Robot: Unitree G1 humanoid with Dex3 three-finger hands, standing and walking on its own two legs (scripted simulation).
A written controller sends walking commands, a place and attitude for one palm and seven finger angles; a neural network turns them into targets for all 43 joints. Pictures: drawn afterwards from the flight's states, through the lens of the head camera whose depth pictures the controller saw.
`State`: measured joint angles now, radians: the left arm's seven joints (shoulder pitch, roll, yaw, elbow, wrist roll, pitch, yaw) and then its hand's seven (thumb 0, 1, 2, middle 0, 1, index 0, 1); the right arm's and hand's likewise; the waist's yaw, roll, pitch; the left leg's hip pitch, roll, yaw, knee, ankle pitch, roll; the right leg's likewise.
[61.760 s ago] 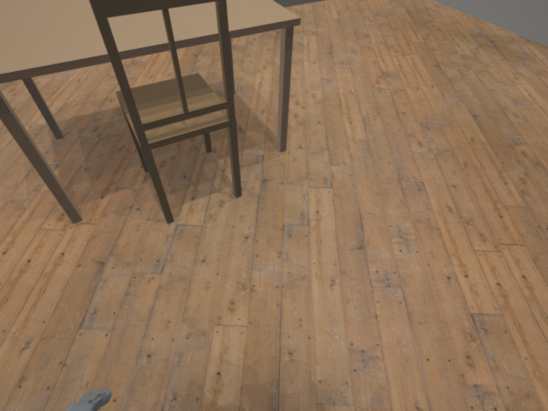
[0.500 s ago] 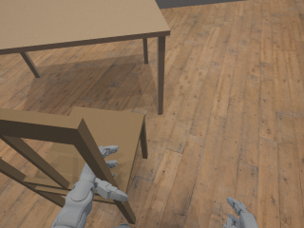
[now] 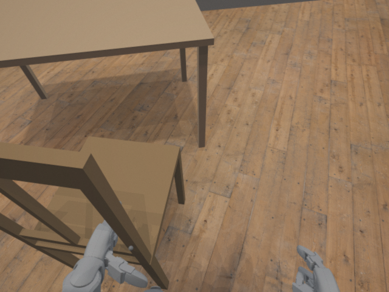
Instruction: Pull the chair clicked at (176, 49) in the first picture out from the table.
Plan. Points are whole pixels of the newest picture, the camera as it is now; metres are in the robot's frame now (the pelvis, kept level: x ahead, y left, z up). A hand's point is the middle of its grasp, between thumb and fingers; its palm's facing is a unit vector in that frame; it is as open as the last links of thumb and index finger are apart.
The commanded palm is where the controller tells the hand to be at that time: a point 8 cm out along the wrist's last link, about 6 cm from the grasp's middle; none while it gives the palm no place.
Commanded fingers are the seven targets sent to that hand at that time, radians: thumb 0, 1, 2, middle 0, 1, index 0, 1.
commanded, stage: draw the fingers out of the gap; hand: left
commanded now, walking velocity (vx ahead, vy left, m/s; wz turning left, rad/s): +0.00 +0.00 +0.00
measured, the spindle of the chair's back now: (42, 214) +0.28 +0.33 +0.00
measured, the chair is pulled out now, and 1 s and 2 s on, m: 0.49 0.49 0.48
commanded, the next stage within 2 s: draw the hand back to the body in 0.54 s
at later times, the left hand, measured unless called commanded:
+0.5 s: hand (118, 288) +0.15 +0.15 -0.03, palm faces -0.06 -0.99 -0.14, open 17.5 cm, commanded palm +0.13 +0.20 -0.01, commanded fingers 0.00 -0.55 0.20 0.00 0.00 0.00 0.00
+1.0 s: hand (91, 287) +0.14 +0.17 +0.05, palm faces -0.08 -0.99 -0.08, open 17.5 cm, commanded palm +0.11 +0.24 +0.06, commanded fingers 0.00 -0.55 0.20 0.00 0.00 0.00 0.00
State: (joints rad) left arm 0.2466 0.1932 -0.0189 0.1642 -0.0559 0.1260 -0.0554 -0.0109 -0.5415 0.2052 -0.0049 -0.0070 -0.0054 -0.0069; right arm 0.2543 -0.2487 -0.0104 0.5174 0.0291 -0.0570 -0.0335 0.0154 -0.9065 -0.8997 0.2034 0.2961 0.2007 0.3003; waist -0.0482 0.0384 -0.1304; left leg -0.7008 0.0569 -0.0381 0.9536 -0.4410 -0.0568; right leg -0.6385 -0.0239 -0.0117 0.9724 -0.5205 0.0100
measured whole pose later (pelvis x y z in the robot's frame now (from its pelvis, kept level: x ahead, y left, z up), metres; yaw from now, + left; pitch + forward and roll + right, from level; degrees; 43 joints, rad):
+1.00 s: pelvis -0.03 +0.01 -0.05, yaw +0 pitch +11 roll -3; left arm 0.61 0.22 0.08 -0.34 -0.22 -0.31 -0.24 -0.01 -0.55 0.20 0.00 0.00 0.00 0.00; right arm 0.19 -0.18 -0.02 0.52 0.04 -0.18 -0.04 0.02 -0.90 -0.90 0.20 0.30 0.20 0.30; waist 0.00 0.05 -0.13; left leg -0.91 0.06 -0.09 1.24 -0.52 -0.05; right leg -0.81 -0.01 -0.04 1.21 -0.59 0.03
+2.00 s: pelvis +0.02 +0.02 +0.05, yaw +0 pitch -3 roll +0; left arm 0.41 0.35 0.39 -0.45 -0.06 -0.02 0.15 0.01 0.79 0.85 -0.19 -0.28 -0.23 -0.29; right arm 0.15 -0.20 0.04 0.64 0.00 -0.15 -0.09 0.02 -0.90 -0.90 0.21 0.30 0.20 0.30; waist 0.08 0.06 0.00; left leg -0.16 0.04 0.00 0.51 -0.29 -0.03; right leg -0.09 -0.04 0.00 0.48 -0.33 0.04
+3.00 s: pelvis -0.07 +0.03 +0.05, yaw -2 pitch -1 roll -2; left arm 0.56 0.38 0.37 -0.46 -0.05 -0.09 0.14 0.01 0.88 0.90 -0.20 -0.30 -0.21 -0.30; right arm 0.18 -0.24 0.00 0.57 0.02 -0.01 -0.12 0.02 -0.90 -0.90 0.21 0.30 0.20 0.30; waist 0.01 0.06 0.00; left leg -0.36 0.05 0.01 0.54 -0.16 -0.01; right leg -0.29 -0.03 0.02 0.49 -0.19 0.06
